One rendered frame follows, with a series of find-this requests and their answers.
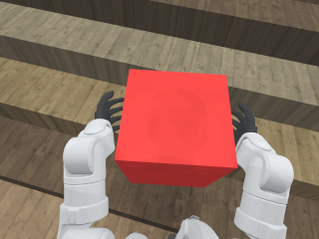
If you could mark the left robot forearm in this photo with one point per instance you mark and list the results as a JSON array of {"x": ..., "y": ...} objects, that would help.
[{"x": 84, "y": 173}]

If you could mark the left robot upper arm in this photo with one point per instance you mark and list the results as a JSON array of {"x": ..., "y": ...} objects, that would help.
[{"x": 89, "y": 233}]

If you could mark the robot right hand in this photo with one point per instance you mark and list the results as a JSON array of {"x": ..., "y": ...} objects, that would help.
[{"x": 246, "y": 124}]

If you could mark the robot left hand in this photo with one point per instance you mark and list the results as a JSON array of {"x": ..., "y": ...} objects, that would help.
[{"x": 104, "y": 112}]

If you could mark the right robot shin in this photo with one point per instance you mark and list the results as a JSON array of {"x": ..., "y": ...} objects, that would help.
[{"x": 191, "y": 217}]

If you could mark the carton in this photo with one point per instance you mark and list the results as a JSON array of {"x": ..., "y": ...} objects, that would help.
[{"x": 176, "y": 129}]

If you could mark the robot right thigh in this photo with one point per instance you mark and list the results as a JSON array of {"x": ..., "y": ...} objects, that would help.
[{"x": 195, "y": 229}]

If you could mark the right robot forearm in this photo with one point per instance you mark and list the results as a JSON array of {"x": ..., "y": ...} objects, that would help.
[{"x": 266, "y": 187}]

